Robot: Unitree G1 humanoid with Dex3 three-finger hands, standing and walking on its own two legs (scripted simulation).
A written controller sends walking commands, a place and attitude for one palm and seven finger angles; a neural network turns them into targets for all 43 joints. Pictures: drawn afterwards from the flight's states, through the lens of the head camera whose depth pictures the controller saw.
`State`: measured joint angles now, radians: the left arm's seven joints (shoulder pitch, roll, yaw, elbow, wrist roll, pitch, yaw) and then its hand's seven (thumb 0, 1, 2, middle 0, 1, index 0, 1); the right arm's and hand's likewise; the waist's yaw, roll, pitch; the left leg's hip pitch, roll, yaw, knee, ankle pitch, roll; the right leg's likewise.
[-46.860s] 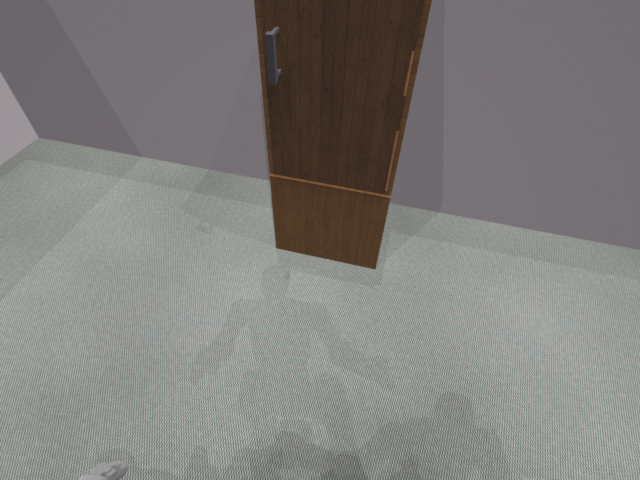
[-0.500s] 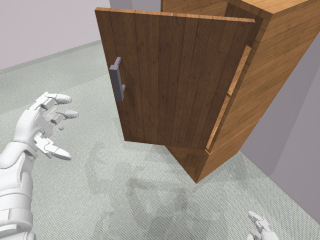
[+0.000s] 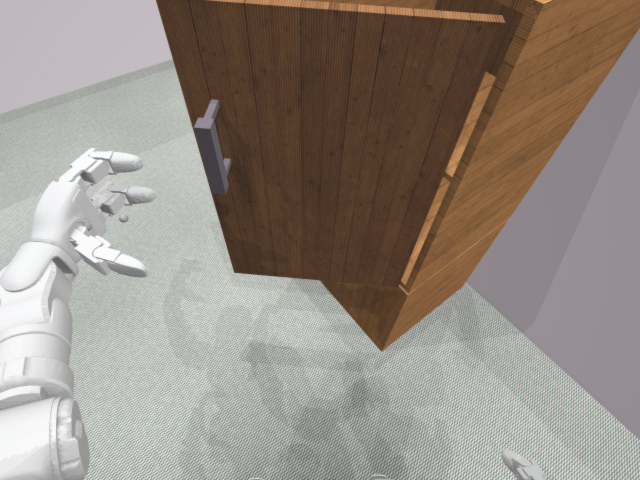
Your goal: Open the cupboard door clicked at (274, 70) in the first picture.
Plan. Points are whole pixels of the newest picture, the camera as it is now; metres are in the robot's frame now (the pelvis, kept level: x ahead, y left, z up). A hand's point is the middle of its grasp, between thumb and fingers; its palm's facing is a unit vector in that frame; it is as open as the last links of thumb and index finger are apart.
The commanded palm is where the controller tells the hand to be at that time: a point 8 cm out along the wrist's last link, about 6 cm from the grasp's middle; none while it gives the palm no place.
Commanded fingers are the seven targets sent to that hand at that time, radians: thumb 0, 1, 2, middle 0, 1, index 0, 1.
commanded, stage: move the hooked fingers beside the handle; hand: left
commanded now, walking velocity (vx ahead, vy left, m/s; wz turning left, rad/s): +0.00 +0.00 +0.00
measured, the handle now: (216, 148) +0.54 +0.15 +0.09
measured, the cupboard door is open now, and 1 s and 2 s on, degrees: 48 48 48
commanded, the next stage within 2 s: slide the fingers in behind the handle in 1.48 s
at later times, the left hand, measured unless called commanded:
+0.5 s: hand (150, 181) +0.47 +0.23 +0.09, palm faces -0.09 -1.00 +0.01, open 14.0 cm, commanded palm +0.46 +0.28 +0.09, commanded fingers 0.00 -0.50 0.30 -0.30 -1.20 -0.30 -1.20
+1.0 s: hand (149, 173) +0.49 +0.24 +0.09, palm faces -0.08 -1.00 -0.01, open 14.0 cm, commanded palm +0.48 +0.28 +0.09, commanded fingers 0.00 -0.50 0.30 -0.30 -1.20 -0.30 -1.20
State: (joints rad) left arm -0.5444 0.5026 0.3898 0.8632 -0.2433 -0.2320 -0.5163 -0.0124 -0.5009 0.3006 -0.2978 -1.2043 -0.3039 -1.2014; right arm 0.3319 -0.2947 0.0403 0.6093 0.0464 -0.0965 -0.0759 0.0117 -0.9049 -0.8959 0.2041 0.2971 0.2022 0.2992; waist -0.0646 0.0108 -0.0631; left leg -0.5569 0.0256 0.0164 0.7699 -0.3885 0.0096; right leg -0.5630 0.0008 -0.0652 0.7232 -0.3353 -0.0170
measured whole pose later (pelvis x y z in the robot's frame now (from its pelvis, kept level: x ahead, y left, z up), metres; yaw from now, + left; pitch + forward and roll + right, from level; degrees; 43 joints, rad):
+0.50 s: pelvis +0.00 +0.01 -0.01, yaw -1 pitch +15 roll -2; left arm -0.81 0.59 0.41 1.13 -0.17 -0.28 -0.48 -0.01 -0.50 0.30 -0.30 -1.20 -0.30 -1.20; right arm 0.39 -0.29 0.04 0.63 0.03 0.00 -0.05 0.01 -0.91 -0.90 0.20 0.30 0.20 0.30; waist -0.13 0.00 -0.07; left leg -0.68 0.03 0.03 0.83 -0.41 0.02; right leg -0.69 0.01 -0.06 0.77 -0.34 -0.01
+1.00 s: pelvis +0.01 +0.01 -0.01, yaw -2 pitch +17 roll -3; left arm -0.81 0.61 0.45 1.10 -0.15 -0.31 -0.47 -0.01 -0.50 0.30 -0.30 -1.20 -0.30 -1.20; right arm 0.44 -0.28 0.04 0.60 0.02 0.06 -0.03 0.01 -0.91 -0.90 0.20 0.30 0.20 0.30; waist -0.15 0.01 -0.08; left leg -0.74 0.05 0.03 0.87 -0.44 0.02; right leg -0.73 0.02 -0.04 0.78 -0.35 0.00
